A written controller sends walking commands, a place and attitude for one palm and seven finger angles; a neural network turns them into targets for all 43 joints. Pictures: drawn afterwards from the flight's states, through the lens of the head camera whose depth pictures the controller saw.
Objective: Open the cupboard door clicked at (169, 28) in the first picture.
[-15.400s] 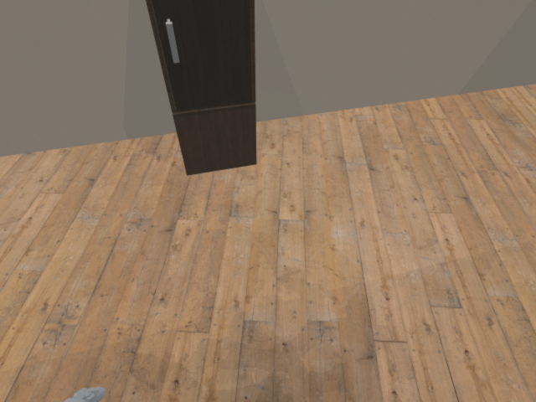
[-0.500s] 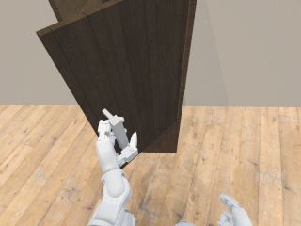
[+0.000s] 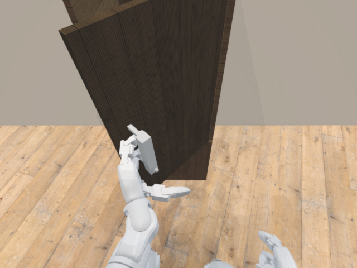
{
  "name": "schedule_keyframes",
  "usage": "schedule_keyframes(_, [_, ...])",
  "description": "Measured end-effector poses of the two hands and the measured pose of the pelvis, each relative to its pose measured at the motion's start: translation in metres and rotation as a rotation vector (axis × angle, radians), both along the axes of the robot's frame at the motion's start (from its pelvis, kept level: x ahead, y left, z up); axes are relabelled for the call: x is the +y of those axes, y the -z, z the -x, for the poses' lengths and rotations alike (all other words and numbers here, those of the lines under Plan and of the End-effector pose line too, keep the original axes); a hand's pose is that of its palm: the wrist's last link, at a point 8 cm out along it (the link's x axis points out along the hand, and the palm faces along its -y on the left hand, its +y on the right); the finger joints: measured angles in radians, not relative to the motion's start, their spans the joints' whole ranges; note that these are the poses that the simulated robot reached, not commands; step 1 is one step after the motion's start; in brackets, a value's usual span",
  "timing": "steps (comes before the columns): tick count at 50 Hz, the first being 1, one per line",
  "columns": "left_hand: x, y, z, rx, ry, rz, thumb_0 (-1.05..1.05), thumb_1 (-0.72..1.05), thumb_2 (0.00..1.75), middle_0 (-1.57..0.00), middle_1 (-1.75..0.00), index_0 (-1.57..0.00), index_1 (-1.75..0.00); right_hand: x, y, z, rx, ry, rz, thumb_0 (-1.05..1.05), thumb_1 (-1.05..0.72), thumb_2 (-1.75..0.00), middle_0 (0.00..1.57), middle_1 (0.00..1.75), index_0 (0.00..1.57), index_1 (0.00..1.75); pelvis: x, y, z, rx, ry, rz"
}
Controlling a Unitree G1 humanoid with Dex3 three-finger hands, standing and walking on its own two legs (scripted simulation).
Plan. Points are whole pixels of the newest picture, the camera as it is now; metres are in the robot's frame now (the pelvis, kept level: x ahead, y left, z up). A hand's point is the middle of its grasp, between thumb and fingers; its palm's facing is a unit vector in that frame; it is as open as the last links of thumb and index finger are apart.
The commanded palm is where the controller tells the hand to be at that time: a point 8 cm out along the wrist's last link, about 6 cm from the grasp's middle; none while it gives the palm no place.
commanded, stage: open thumb and fingers to let go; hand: left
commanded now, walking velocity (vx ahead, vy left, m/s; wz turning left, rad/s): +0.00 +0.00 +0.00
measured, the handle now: (142, 149) +0.38 +0.10 +0.05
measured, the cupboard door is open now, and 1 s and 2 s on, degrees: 46 46 46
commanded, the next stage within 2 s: slide the hand sideways off the handle in 0.06 s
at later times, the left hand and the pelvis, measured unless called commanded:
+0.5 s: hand (151, 182) +0.29 +0.07 +0.05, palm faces -0.08 -1.00 +0.05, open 16.4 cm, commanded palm +0.26 +0.11 +0.04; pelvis -0.01 +0.04 -0.01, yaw -1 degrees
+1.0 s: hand (134, 203) +0.25 +0.10 +0.04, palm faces -0.05 -1.00 +0.01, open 16.4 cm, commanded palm +0.22 +0.16 +0.04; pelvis +0.00 +0.04 -0.01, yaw -1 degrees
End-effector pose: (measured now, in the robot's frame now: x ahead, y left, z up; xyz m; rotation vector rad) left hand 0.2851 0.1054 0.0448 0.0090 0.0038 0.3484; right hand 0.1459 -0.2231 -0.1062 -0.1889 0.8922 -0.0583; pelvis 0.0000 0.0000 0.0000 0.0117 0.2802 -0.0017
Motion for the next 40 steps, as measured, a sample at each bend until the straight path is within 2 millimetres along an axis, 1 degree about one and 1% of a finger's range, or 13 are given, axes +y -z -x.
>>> schedule_keyframes(6, [0.000, 0.001, -0.004, -0.007, 0.028, -0.003, -0.02, -0.50, 0.30, -0.23, -0.56, -0.23, -0.56, 0.016, -0.004, -0.010, -0.031, -0.014, 0.002, 0.01, -0.90, -0.90, 0.20, 0.30, 0.20, 0.30, 0.011, 0.002, 0.003, -0.002, 0.002, 0.015])
schedule_keyframes(10, [0.004, 0.001, -0.006, -0.007, 0.044, -0.009, -0.02, -0.50, 0.30, -0.26, -0.50, -0.25, -0.50, 0.026, -0.004, -0.012, -0.031, -0.026, -0.004, 0.01, -0.90, -0.90, 0.20, 0.30, 0.20, 0.30, 0.017, 0.003, 0.004, -0.002, 0.001, 0.021])
schedule_keyframes(12, [0.010, 0.002, -0.004, -0.020, 0.148, -0.031, -0.02, -0.50, 0.30, -0.25, -0.46, -0.21, -0.47, 0.029, -0.004, -0.010, -0.026, -0.028, -0.010, 0.01, -0.90, -0.90, 0.21, 0.30, 0.20, 0.30, 0.019, 0.004, 0.005, 0.001, -0.003, 0.022])
schedule_keyframes(16, [0.021, 0.003, 0.001, -0.041, 0.411, -0.055, -0.02, -0.50, 0.30, -0.20, -0.39, -0.13, -0.40, 0.032, -0.003, -0.001, -0.020, -0.006, -0.014, 0.01, -0.90, -0.90, 0.21, 0.30, 0.20, 0.30, 0.027, 0.006, 0.008, -0.007, -0.006, 0.032])
schedule_keyframes(18, [0.023, 0.003, 0.002, -0.039, 0.465, -0.023, -0.02, -0.50, 0.30, -0.18, -0.37, -0.12, -0.38, 0.032, -0.003, 0.005, -0.015, 0.009, -0.013, 0.01, -0.90, -0.90, 0.21, 0.30, 0.20, 0.30, 0.031, 0.006, 0.009, -0.014, -0.004, 0.037])
schedule_keyframes(23, [0.022, 0.002, 0.004, -0.028, 0.439, 0.056, -0.02, -0.51, 0.29, -0.14, -0.32, -0.13, -0.33, 0.035, -0.005, 0.015, 0.000, 0.030, -0.009, 0.01, -0.90, -0.90, 0.21, 0.30, 0.20, 0.30, 0.041, 0.005, 0.009, -0.011, 0.009, 0.038])
schedule_keyframes(28, [0.018, 0.001, 0.014, -0.040, 0.427, 0.038, -0.02, -0.51, 0.29, -0.11, -0.30, -0.14, -0.31, 0.039, -0.007, 0.018, -0.003, 0.036, -0.011, 0.02, -0.90, -0.90, 0.20, 0.30, 0.20, 0.30, 0.046, 0.007, 0.007, -0.004, 0.023, 0.035])
schedule_keyframes(33, [0.023, 0.003, 0.024, -0.037, 0.430, 0.021, -0.02, -0.50, 0.30, -0.12, -0.29, -0.13, -0.30, 0.044, -0.009, 0.012, -0.015, 0.029, -0.012, 0.02, -0.90, -0.90, 0.20, 0.30, 0.20, 0.30, 0.048, 0.009, 0.007, -0.009, 0.026, 0.036])
schedule_keyframes(40, [0.037, 0.004, 0.034, -0.016, 0.411, 0.020, -0.02, -0.51, 0.29, -0.14, -0.29, -0.14, -0.30, 0.051, -0.013, -0.007, -0.055, 0.005, -0.017, 0.02, -0.90, -0.90, 0.21, 0.30, 0.20, 0.30, 0.046, 0.009, 0.004, -0.012, 0.019, 0.039])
